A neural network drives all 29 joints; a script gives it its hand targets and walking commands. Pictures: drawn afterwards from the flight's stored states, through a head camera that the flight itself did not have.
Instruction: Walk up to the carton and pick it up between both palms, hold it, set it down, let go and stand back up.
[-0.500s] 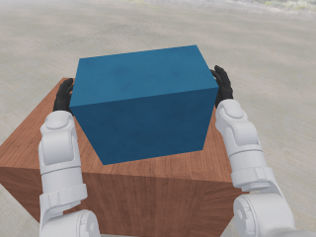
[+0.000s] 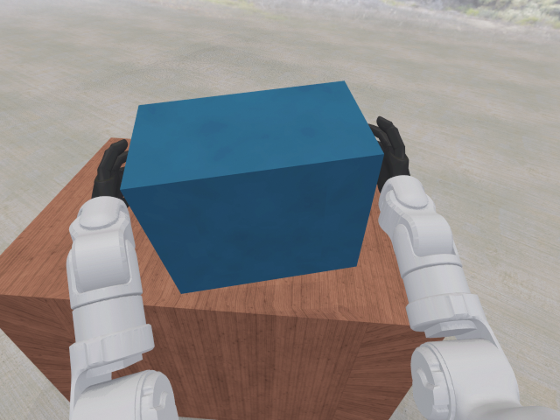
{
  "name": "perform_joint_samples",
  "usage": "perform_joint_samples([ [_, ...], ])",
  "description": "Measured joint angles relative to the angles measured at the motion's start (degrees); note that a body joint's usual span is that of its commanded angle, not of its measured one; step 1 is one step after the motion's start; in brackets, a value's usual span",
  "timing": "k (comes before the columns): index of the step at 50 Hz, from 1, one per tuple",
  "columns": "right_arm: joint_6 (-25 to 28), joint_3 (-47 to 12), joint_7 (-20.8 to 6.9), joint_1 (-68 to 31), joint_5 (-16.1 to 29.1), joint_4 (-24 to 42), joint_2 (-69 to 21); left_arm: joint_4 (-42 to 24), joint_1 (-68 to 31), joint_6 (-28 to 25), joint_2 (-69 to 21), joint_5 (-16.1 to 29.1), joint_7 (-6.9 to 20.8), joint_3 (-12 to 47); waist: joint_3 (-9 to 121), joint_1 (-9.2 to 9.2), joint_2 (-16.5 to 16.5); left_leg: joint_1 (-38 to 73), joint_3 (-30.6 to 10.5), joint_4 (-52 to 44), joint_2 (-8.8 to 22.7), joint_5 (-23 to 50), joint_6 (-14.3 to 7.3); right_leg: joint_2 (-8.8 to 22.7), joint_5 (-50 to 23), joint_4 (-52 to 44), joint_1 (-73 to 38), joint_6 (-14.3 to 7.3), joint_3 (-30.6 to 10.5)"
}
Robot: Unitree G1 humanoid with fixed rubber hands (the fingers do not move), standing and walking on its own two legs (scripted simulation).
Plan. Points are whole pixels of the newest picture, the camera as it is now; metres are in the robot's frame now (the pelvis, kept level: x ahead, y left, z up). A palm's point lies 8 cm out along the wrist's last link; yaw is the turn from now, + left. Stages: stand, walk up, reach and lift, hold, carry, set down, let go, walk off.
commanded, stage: hold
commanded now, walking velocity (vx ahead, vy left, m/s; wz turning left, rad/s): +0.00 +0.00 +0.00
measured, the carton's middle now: (258, 193) +0.40 -0.01 +0.17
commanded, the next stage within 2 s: none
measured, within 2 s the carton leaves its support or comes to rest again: neither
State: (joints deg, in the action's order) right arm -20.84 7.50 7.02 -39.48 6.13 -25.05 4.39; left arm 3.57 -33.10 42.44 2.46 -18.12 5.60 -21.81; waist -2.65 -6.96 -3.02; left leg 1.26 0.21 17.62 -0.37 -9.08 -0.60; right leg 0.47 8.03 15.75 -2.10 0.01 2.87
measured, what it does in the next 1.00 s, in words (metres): stands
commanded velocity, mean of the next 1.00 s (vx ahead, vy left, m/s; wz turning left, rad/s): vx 0.00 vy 0.00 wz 0.00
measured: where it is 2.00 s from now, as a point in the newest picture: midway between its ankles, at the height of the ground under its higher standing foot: outside the picture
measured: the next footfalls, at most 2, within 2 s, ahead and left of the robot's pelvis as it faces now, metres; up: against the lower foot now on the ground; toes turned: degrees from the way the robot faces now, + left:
none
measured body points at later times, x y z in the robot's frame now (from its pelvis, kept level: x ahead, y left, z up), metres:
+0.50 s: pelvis +0.00 +0.00 +0.00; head -0.05 +0.02 +0.45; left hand +0.37 +0.18 +0.20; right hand +0.37 -0.19 +0.22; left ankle +0.02 +0.11 -0.75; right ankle +0.02 -0.12 -0.75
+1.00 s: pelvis +0.00 +0.00 +0.00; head -0.05 +0.02 +0.45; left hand +0.38 +0.18 +0.20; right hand +0.37 -0.19 +0.22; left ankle +0.02 +0.11 -0.75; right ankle +0.02 -0.12 -0.75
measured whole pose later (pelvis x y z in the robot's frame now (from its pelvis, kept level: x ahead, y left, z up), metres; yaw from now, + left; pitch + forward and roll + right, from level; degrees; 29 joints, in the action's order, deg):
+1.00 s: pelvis +0.00 +0.00 +0.00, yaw +0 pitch -9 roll +0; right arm -20.8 8.1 6.3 -40.4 5.4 -26.9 4.9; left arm 5.2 -34.3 42.6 2.3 -18.4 5.2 -21.8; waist -2.7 -6.4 -3.0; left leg 0.8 0.8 16.9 -0.3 -8.6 -0.7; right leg 0.3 7.5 15.3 -1.4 -0.1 2.3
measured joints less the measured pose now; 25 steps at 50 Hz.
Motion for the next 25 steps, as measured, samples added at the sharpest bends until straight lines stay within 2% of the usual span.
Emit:
perform_joint_samples([
  [9, 0.34, 0.65, -0.49, 0.19, -0.56, -0.11, 0.28, 0.67, -0.47, -0.24, -0.16, 0.44, -0.71, 0.60, -0.31, -0.17, 0.50, -0.61, 0.24, 0.02, -0.15, 0.30, -0.23, 0.15, -0.30, 0.11, 0.70, 0.17, -0.23],
  [17, -0.13, 1.28, -1.05, -1.06, -1.58, -1.79, 0.36, 3.22, -2.27, -0.26, -0.18, 0.13, -0.44, -0.44, -0.03, 0.39, 0.47, -0.50, 0.76, -0.70, -0.15, 0.72, -0.35, 0.13, -0.51, 0.14, 1.11, 0.14, -0.75],
  [25, 0.28, 1.15, -0.75, -1.14, -1.20, -1.90, 0.21, 1.88, -1.52, 0.10, -0.06, 0.46, -0.88, 0.11, 0.22, 0.46, 0.42, -0.92, 0.48, -0.33, -0.11, 0.60, -0.22, 0.09, -0.42, 0.21, 1.26, 0.06, -0.48],
])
